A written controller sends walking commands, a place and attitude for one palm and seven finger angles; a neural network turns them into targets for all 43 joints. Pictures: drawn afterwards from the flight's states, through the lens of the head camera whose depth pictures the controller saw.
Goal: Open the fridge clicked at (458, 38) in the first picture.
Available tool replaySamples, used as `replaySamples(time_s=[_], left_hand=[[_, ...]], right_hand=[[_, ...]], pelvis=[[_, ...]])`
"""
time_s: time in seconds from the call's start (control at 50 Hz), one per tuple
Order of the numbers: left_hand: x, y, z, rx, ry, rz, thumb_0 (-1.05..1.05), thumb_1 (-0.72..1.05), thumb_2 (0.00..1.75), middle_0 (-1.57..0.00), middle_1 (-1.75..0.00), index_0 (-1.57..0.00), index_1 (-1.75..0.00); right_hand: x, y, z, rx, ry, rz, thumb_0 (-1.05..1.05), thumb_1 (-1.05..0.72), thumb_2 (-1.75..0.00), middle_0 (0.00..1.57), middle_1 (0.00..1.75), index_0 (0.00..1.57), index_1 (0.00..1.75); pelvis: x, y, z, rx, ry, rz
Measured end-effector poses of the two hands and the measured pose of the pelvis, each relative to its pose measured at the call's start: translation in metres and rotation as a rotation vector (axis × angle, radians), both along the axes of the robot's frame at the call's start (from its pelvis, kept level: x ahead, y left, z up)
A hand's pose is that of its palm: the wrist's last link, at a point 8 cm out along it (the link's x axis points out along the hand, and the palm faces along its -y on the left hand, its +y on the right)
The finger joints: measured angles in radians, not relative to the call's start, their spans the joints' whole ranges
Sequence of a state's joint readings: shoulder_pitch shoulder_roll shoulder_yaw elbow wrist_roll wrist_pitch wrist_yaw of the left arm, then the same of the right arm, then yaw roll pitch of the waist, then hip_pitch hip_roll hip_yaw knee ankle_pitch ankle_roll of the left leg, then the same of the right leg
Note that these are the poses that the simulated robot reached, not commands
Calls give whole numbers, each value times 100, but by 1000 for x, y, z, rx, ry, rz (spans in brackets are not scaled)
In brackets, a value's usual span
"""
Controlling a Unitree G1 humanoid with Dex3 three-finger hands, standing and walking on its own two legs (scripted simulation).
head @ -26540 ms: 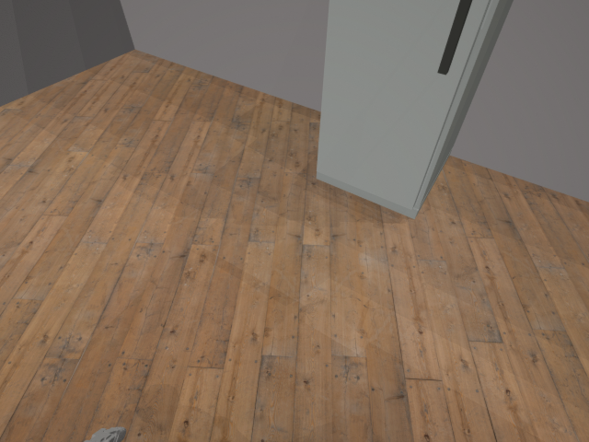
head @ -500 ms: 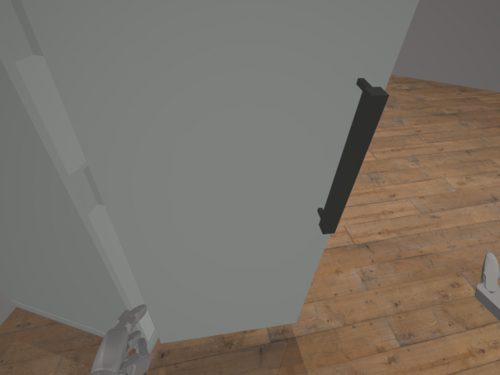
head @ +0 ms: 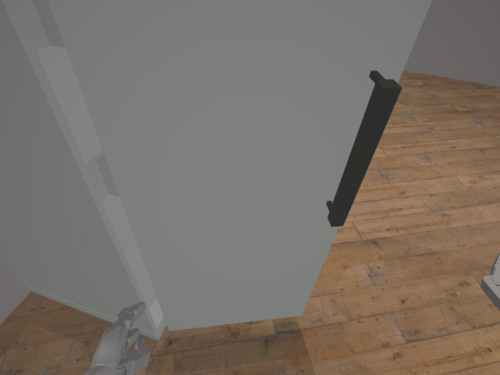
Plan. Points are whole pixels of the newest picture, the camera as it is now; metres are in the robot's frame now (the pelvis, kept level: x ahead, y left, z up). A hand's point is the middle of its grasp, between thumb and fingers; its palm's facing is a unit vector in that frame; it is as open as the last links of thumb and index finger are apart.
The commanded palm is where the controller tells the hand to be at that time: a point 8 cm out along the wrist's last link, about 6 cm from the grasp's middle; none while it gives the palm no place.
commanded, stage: step back with the hand held close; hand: right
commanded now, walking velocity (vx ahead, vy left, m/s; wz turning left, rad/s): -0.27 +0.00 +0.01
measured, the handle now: (352, 159) +0.47 -0.19 +0.12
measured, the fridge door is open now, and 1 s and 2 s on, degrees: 64 64 64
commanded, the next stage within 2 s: stop stepping back and stand still in 1.18 s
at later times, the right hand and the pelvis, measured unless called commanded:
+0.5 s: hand out of the picture +0.13 -0.30 +0.15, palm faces +0.50 +0.75 -0.43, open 7.4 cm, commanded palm +0.07 -0.33 +0.17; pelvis -0.06 -0.03 -0.02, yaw -1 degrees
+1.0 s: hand out of the picture +0.06 -0.29 +0.16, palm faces +0.48 +0.77 -0.43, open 7.4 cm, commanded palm -0.02 -0.32 +0.17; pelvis -0.14 -0.01 -0.02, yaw -4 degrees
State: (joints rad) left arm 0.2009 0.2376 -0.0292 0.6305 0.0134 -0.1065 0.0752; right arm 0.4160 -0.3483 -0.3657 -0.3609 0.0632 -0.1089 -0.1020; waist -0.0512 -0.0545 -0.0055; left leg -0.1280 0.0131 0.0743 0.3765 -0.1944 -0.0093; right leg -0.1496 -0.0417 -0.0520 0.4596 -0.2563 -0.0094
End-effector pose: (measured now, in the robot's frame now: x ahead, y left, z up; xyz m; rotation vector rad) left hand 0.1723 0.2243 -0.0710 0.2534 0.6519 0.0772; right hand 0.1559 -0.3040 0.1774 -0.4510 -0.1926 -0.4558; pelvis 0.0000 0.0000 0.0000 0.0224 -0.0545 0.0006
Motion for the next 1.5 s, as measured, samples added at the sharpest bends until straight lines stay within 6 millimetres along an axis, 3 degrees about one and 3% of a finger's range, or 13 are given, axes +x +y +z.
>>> replaySamples(time_s=[0.14, 0.22, 0.36, 0.46, 0.6, 0.78, 0.88, 0.96, 1.04, 1.16, 1.26, 1.34, 1.5], left_hand=[[-19, 2, 2, 33, 45, 76, 1, 90, 90, -20, -30, -20, -30], [-32, -3, 4, 49, 54, 103, 1, 90, 90, -20, -30, -20, -30], [-50, -18, 4, 45, 19, 78, 1, 90, 90, -20, -30, -20, -30], [-61, -25, -5, 24, 5, 41, 1, 90, 90, -20, -30, -20, -30], [-81, -22, -13, 33, 15, 2, 1, 90, 90, -21, -30, -20, -30], [-103, -2, -18, 42, 16, -15, 1, 90, 90, -21, -30, -20, -30], [-121, 6, -17, 66, 64, 8, 1, 90, 90, -20, -30, -20, -30], [-138, 3, -14, 95, 58, 29, 1, 90, 90, -20, -30, -20, -30], [-157, -8, -6, 58, 51, 45, 1, 90, 90, -20, -30, -20, -30], [-180, -15, 3, 18, 30, 21, 1, 90, 90, -21, -30, -20, -30], [-196, -2, -5, -5, -2, 17, 1, 90, 90, -21, -30, -20, -30], [-224, 16, -5, 2, 43, 87, 1, 90, 90, -21, -30, -20, -30], [-278, 48, 3, 88, 48, 215, 1, 90, 90, -20, -30, -20, -30]], right_hand=[[0, -4, -16, -28, 77, 81, 1, -89, -90, 21, 30, 21, 30], [-9, -14, -13, -64, 71, 101, 2, -89, -90, 22, 30, 21, 30], [-35, -29, 2, -124, -47, 76, 2, -89, -90, 22, 30, 21, 30], [-61, -34, -3, -132, -86, 19, 1, -89, -90, 21, 30, 21, 30], [-87, -23, -15, -99, -108, 3, 1, -89, -90, 21, 30, 21, 30], [-111, -3, 4, -192, -189, 31, 1, -89, -90, 21, 30, 21, 30], [-123, -5, 4, -174, -183, 62, 1, -89, -90, 21, 30, 21, 30], [-130, -16, -5, -160, -166, 69, 1, -89, -90, 22, 30, 21, 30], [-143, -24, -2, -144, -130, 47, 1, -89, -90, 22, 30, 21, 30], [-165, -5, 10, -100, -164, 76, 2, -89, -90, 21, 30, 21, 30], [-172, 24, 11, -137, -181, 146, 1, -89, -90, 21, 30, 21, 30], [-176, 38, 13, -154, -137, 212, 1, -89, -90, 21, 30, 21, 30], [-194, 17, -12, -106, -40, 178, 1, -89, -90, 22, 30, 22, 30]], pelvis=[[-11, -15, -2, -7, 44, 15], [-20, -23, -4, -12, 44, 21], [-41, -30, -11, -11, 30, 1], [-55, -27, -19, -7, 28, -21], [-77, -19, -24, 3, 20, -30], [-98, -1, -28, -6, 23, -69], [-113, -6, -25, -17, 37, -61], [-130, -13, -27, 5, 43, -70], [-143, -11, -15, 40, 58, -54], [-163, -3, -5, 53, 103, 4], [-195, 14, -15, 6, 127, 51], [-210, 17, -8, -7, 122, 80], [-224, 7, -12, -24, 96, 67]])
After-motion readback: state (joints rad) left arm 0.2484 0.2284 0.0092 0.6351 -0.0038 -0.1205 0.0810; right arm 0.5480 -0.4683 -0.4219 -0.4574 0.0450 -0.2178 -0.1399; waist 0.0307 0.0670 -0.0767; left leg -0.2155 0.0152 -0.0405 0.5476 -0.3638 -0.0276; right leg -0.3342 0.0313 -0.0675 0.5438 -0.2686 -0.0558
